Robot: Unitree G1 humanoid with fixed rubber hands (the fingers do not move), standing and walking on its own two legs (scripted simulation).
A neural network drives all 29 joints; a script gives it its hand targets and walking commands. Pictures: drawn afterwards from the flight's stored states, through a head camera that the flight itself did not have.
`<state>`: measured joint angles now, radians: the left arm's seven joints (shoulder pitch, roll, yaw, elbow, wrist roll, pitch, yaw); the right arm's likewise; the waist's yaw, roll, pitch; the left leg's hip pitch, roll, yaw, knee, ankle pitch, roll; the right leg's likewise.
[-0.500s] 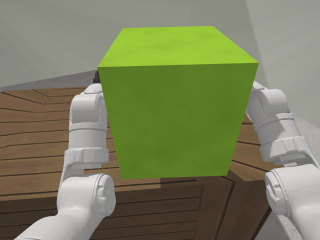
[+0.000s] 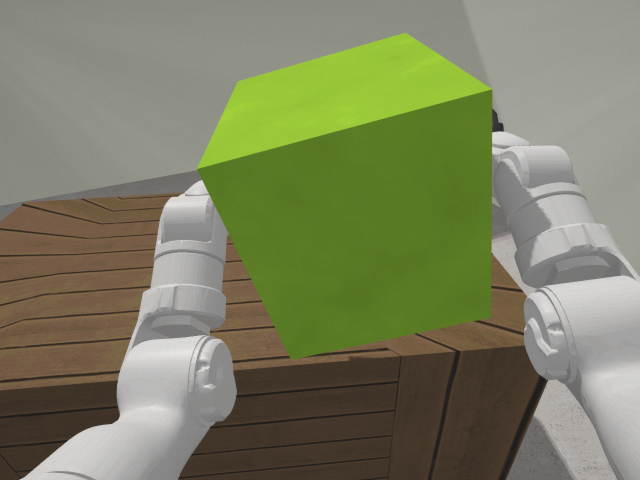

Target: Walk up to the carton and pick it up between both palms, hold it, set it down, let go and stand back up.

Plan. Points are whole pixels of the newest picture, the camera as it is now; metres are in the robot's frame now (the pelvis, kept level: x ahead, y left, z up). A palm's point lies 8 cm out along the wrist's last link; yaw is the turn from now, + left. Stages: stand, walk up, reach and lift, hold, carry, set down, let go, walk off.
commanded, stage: hold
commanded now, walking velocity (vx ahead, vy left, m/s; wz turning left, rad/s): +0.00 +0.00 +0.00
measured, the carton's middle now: (351, 187) +0.37 -0.01 +0.27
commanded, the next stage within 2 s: none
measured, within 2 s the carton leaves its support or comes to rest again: neither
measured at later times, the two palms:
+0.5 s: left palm (241, 167) +0.42 +0.13 +0.28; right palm (485, 159) +0.42 -0.19 +0.28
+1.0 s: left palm (223, 167) +0.38 +0.14 +0.30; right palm (487, 168) +0.38 -0.18 +0.29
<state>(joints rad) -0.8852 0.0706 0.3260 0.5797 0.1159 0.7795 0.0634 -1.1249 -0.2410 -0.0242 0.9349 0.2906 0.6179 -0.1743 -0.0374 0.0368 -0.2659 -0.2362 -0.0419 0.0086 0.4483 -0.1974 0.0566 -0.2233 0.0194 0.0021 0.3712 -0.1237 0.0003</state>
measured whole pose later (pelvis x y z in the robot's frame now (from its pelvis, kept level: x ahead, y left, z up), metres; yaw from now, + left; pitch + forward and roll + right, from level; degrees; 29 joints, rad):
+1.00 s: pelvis +0.02 -0.01 +0.00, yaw +0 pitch +0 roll -1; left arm -0.90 0.07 0.33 0.37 0.11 0.88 0.09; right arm -0.99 -0.26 0.01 0.71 0.37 0.71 -0.19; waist -0.04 0.03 -0.25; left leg -0.22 -0.02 0.01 0.43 -0.21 0.05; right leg -0.21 0.04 0.00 0.35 -0.14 -0.01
